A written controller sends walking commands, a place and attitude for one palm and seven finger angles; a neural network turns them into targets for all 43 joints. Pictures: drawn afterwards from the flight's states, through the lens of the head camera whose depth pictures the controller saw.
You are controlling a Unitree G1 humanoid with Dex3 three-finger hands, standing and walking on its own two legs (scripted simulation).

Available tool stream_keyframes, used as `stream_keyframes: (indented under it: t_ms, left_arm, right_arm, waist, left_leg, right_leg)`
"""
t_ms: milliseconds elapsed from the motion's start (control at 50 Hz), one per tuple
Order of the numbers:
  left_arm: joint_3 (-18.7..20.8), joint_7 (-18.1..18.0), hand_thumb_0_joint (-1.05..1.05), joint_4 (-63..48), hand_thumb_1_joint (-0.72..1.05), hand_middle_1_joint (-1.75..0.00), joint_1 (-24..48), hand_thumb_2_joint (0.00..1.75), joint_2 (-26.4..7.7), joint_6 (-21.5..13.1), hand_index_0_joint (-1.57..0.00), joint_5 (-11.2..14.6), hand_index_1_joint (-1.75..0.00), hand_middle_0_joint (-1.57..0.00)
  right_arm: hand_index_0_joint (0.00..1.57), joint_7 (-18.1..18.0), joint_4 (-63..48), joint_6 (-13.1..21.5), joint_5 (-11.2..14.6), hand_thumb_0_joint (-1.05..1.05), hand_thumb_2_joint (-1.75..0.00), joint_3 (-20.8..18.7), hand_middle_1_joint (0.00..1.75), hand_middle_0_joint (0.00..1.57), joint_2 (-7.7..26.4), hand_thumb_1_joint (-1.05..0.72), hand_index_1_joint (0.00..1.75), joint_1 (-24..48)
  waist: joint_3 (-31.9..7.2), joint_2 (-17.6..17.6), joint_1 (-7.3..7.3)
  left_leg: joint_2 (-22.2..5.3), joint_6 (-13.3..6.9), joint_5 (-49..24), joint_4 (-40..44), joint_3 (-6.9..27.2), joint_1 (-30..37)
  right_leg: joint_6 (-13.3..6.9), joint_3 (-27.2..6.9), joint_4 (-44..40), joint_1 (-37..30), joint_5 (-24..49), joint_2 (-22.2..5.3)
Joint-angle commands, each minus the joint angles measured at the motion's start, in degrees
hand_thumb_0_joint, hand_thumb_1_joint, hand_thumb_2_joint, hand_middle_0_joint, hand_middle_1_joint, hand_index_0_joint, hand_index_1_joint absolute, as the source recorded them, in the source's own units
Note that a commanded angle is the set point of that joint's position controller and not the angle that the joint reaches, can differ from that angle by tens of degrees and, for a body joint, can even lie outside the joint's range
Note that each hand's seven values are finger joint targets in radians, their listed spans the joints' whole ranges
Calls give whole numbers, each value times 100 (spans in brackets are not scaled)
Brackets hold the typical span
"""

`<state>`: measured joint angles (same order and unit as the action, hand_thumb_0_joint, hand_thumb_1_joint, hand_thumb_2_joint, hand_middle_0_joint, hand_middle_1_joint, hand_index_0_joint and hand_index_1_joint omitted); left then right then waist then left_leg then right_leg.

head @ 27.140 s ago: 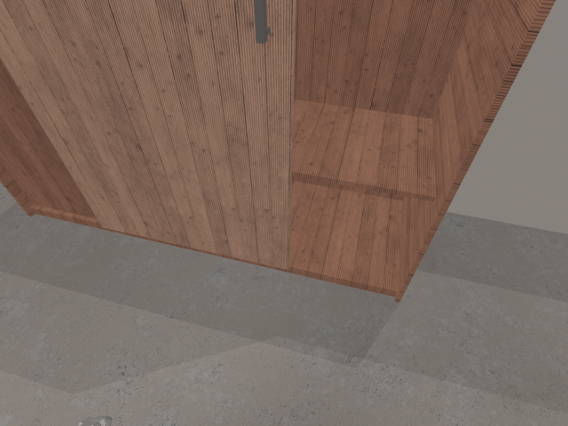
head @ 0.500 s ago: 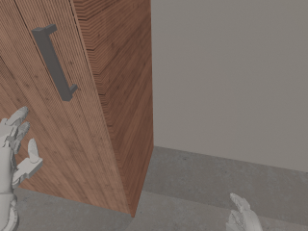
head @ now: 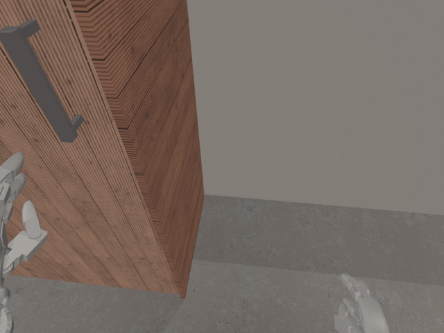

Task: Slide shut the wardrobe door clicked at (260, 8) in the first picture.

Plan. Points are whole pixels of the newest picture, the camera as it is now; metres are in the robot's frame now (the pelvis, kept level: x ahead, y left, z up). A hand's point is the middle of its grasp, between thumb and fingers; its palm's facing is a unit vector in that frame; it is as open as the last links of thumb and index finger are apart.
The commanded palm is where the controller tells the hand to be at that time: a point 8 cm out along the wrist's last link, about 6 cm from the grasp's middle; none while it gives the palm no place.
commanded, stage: step back with the hand held close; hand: left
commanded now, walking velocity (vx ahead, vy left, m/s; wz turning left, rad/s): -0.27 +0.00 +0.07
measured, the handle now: (51, 86) +0.38 +0.29 +0.27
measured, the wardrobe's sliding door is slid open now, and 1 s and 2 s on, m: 0.00 0.00 0.00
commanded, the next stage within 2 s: stop stepping back and stand still in 1.12 s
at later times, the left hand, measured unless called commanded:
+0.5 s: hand out of the picture +0.11 +0.29 +0.15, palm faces +0.53 -0.75 -0.40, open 7.5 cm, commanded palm +0.05 +0.32 +0.17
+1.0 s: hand out of the picture +0.01 +0.32 +0.16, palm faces +0.54 -0.73 -0.41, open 7.5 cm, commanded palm -0.06 +0.34 +0.17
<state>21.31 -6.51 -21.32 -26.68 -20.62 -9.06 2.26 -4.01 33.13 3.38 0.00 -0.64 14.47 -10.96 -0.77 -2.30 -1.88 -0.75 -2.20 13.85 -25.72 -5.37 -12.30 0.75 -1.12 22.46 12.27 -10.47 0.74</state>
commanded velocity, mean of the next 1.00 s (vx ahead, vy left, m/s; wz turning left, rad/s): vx -0.33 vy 0.00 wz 0.02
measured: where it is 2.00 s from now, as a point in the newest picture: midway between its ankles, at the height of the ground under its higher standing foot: outside the picture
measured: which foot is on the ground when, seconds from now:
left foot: down 0.00-1.00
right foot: down 0.00-0.90, up 0.92-1.00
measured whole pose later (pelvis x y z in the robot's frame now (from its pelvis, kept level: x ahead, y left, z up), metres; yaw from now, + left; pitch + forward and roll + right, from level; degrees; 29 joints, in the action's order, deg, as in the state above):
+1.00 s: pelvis -0.17 +0.03 -0.02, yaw +5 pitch -1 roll -6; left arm 27.0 -7.7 -28.7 -24.8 -24.2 -16.6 0.1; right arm -3.0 35.4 8.2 -0.7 -2.3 11.1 -11.0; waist 2.2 -0.6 -0.6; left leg -1.9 -5.7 5.6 -34.4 -1.7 -28.6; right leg 1.6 -2.8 60.7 26.8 -24.1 6.3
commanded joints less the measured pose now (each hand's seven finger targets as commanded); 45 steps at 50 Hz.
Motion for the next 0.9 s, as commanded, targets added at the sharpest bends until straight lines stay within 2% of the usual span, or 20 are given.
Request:
stream_keyframes:
  t_ms: [0, 100, 220, 300, 360, 420, 480, 520, 580, 600, 640, 680, 700, 720, 740, 780, 820, 840, 860, 880]
  left_arm:
    - [961, -167, 0, -1498, 90, -30, -42, 90, -1355, -467, -20, 22, -30, -20]
    - [1068, -202, 0, -1653, 90, -30, -299, 90, -1338, -538, -20, -3, -30, -20]
    - [1034, -219, 0, -1445, 90, -30, -52, 90, -1159, -678, -20, -116, -30, -20]
    - [941, -208, 0, -1505, 90, -30, 377, 90, -1054, -782, -20, -218, -30, -20]
    - [970, -222, 0, -1680, 90, -30, 695, 90, -1117, -863, -20, -264, -30, -20]
    - [943, -245, 0, -1697, 90, -30, 784, 90, -1104, -919, -20, -268, -30, -20]
    - [977, -278, 0, -1718, 90, -30, 758, 90, -1159, -978, -20, -230, -30, -20]
    - [1030, -296, 0, -1742, 90, -30, 666, 90, -1159, -1028, -20, -227, -30, -20]
    - [1255, -296, 0, -1800, 90, -30, 503, 90, -1224, -1123, -20, -291, -30, -20]
    - [1383, -282, 0, -1758, 90, -30, 391, 90, -1306, -1137, -20, -277, -30, -20]
    - [1463, -209, 0, -1429, 90, -30, 126, 90, -1289, -1129, -20, -284, -30, -20]
    - [1315, -148, 0, -1508, 90, -30, 74, 90, -1206, -1151, -20, -211, -30, -20]
    - [1213, -154, 0, -1504, 90, -30, 51, 90, -1216, -1170, -20, -125, -30, -20]
    - [1016, -149, 0, -1621, 90, -30, 249, 90, -1161, -1173, -20, -105, -30, -20]
    - [1024, -194, 0, -1798, 90, -30, 457, 90, -1291, -1177, -20, -105, -30, -20]
    - [995, -284, 0, -1892, 90, -30, 529, 90, -1417, -1102, -20, -136, -30, -20]
    - [1068, -308, 0, -1965, 90, -30, 558, 90, -1499, -1071, -20, -150, -30, -20]
    - [1082, -302, 0, -2121, 90, -30, 678, 90, -1495, -1091, -20, -147, -30, -20]
    - [1189, -300, 0, -2255, 90, -30, 585, 90, -1477, -1184, -20, -179, -30, -20]
    - [1385, -299, 0, -2211, 90, -30, 440, 90, -1427, -1232, -20, -227, -30, -20]
  right_arm:
    - [20, -103, -1107, 136, 11, 0, -90, -251, 30, 20, 562, -90, 30, 552]
    - [20, -110, -1223, 108, 18, 0, -90, -258, 30, 20, 595, -90, 30, 528]
    - [20, -124, -1181, 291, 45, 0, -90, -271, 30, 20, 654, -90, 30, 425]
    - [20, -143, -1120, 443, 42, 0, -90, -271, 30, 20, 688, -90, 30, 346]
    - [20, -153, -1075, 533, 22, 0, -90, -287, 30, 20, 670, -90, 30, 274]
    - [20, -124, -999, 619, -18, 0, -90, -272, 30, 20, 631, -90, 30, 215]
    - [20, -116, -899, 673, -37, 0, -90, -239, 30, 20, 574, -90, 30, 188]
    - [20, -96, -894, 708, -22, 0, -90, -242, 30, 20, 593, -90, 30, 171]
    - [20, -95, -949, 751, -22, 0, -90, -268, 30, 20, 636, -90, 30, 276]
    - [20, -89, -959, 765, -35, 0, -90, -299, 30, 20, 615, -90, 30, 261]
    - [20, -60, -983, 756, 0, 0, -90, -363, 30, 20, 677, -90, 30, 324]
    - [20, -18, -964, 743, -21, 0, -90, -339, 30, 20, 588, -90, 30, 276]
    - [20, 16, -903, 742, -23, 0, -90, -322, 30, 20, 473, -90, 30, 197]
    - [20, 58, -767, 734, -17, 0, -90, -318, 30, 20, 422, -90, 30, 158]
    - [20, 64, -671, 717, -23, 0, -90, -354, 30, 20, 440, -90, 30, 156]
    - [20, 86, -608, 647, -51, 0, -90, -305, 30, 20, 349, -90, 30, 169]
    - [20, 61, -633, 593, -32, 0, -90, -288, 30, 20, 381, -90, 30, 205]
    - [20, 11, -687, 603, -31, 0, -90, -318, 30, 20, 512, -90, 30, 277]
    - [20, -35, -784, 655, -16, 0, -90, -342, 30, 20, 628, -90, 30, 363]
    - [20, -55, -801, 762, -65, 0, -90, -379, 30, 20, 679, -90, 30, 461]
  waist:
    - [-1101, 66, 19]
    - [-908, -330, -1]
    - [-363, -420, 64]
    - [-161, -350, 106]
    - [-190, 14, 122]
    - [-59, 154, 155]
    - [-124, 206, 169]
    - [-214, -76, 162]
    - [-479, -853, 89]
    - [-610, -705, 61]
    - [-445, -425, 67]
    - [-63, 44, 119]
    - [-79, 332, 173]
    - [-280, 869, 215]
    - [-451, 1101, 223]
    - [-571, 1330, 272]
    - [-415, 933, 280]
    - [-286, 164, 280]
    - [-446, -1023, 245]
    - [-814, -2032, 185]
  left_leg:
    - [-371, 26, -2114, 234, 472, 232]
    - [-563, -66, -1439, 533, 691, -666]
    - [-819, -371, 1472, 1004, 1046, -2417]
    - [-904, -488, 2687, 1013, 1253, -3033]
    - [-744, -459, 2857, 643, 1191, -2952]
    - [-476, -345, 2851, 243, 1112, -2592]
    - [-381, -245, 2454, 89, 1107, -2081]
    - [-513, -260, 2618, 412, 1307, -2198]
    - [-1220, -538, 2886, 1214, 1904, -3146]
    - [-1319, -586, 2520, 1093, 1907, -3170]
    - [-1342, -610, 3233, 930, 1716, -3724]
    - [-789, -310, 2584, 194, 1205, -2997]
    - [-383, -46, 1828, -467, 829, -2097]
    - [-151, 117, 1451, -1107, 676, -1305]
    - [12, 211, 1123, -1842, 536, -585]
    - [124, 228, 796, -2249, 565, -151]
    - [37, 140, 705, -1157, 692, -127]
    - [-238, 1, 749, -232, 1100, -444]
    - [-1023, -320, 1568, 755, 1910, -1272]
    - [-2010, -717, 3160, 1973, 2957, -2560]
  right_leg:
    - [4, -290, 305, -525, 2510, -366]
    - [65, -230, 813, -816, 1994, -181]
    - [86, -291, 1461, -1184, 1040, -96]
    - [83, -349, 1707, -1139, 429, -56]
    - [3, -579, 1465, -803, -59, -171]
    - [-142, -886, 902, -50, -899, -350]
    - [-198, -931, 640, 443, -1052, -447]
    - [-136, -701, 914, 277, -1017, -303]
    - [65, -152, 2370, -943, 22, 161]
    - [73, -138, 2501, -1134, 252, 174]
    - [45, -399, 2387, -1338, -293, 226]
    - [-243, -967, 1290, -222, -341, -121]
    - [-512, -1544, 510, 737, -262, -602]
    - [-638, -1879, 66, 1402, -522, -939]
    - [-801, -2220, -290, 2015, -612, -1295]
    - [-836, -2056, -410, 2256, -343, -1561]
    - [-528, -1481, -26, 2159, -372, -1142]
    - [-277, -1081, 469, 1970, -579, -589]
    - [-20, -534, 1616, 1241, -788, 6]
    - [152, -38, 3543, -128, -1135, 603]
